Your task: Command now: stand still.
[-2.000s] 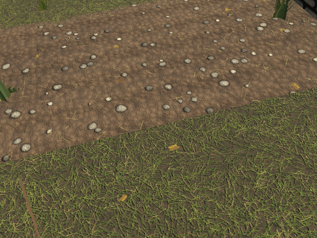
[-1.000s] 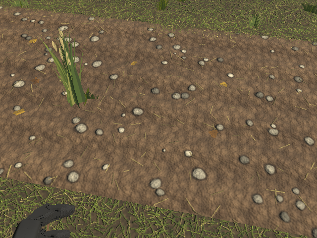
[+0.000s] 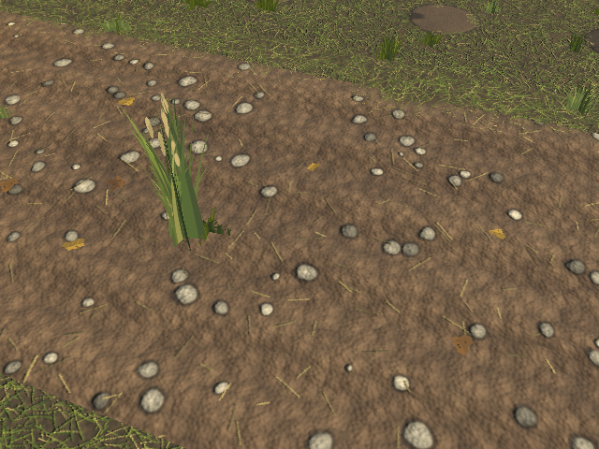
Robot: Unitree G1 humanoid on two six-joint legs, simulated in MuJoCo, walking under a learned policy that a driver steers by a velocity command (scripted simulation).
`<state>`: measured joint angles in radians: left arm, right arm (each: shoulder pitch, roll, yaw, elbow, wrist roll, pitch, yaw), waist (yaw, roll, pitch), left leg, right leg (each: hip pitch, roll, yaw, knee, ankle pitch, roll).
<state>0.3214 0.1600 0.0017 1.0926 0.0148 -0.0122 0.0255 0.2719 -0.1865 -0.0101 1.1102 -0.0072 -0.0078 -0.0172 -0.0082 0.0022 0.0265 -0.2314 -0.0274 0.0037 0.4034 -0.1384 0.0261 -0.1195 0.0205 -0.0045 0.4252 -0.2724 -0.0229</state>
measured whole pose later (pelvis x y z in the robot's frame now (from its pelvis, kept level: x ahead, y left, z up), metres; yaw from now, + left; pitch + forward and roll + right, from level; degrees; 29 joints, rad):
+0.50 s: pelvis +0.02 -0.02 +0.00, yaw +0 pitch -2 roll +0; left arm 0.33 0.13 -0.01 1.14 0.01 -0.02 0.04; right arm 0.27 -0.14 0.00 1.17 -0.01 0.00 -0.03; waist 0.00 0.00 0.04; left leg -0.20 -0.01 -0.01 0.41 -0.16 0.00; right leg -0.08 0.04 -0.01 0.41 -0.29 -0.05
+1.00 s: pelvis +0.15 +0.05 +0.00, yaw +0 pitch +0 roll +0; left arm 0.30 0.21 0.05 1.06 0.04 -0.05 -0.02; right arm 0.36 -0.16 -0.05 1.08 -0.02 -0.08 -0.01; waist 0.01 -0.04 0.02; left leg -0.13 -0.05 0.09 0.38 -0.25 0.08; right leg -0.43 -0.05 -0.03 1.10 -0.28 -0.09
